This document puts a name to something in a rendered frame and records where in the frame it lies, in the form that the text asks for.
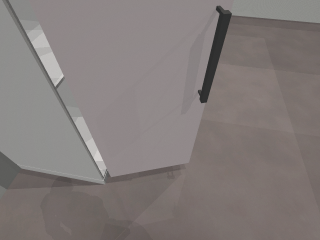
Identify fridge door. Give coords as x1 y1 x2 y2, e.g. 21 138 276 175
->
29 0 234 177

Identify handle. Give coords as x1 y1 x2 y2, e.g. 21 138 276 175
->
198 5 232 103

